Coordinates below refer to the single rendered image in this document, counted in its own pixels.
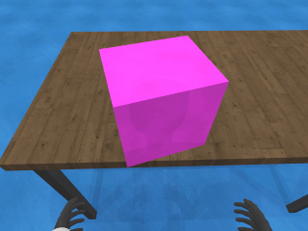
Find robot left hand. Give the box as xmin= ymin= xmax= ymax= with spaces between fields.
xmin=54 ymin=196 xmax=86 ymax=231

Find table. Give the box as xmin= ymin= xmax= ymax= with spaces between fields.
xmin=0 ymin=30 xmax=308 ymax=219

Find carton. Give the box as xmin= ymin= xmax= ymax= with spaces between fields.
xmin=99 ymin=36 xmax=229 ymax=167

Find robot right hand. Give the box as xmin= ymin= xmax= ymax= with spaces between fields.
xmin=233 ymin=198 xmax=272 ymax=231

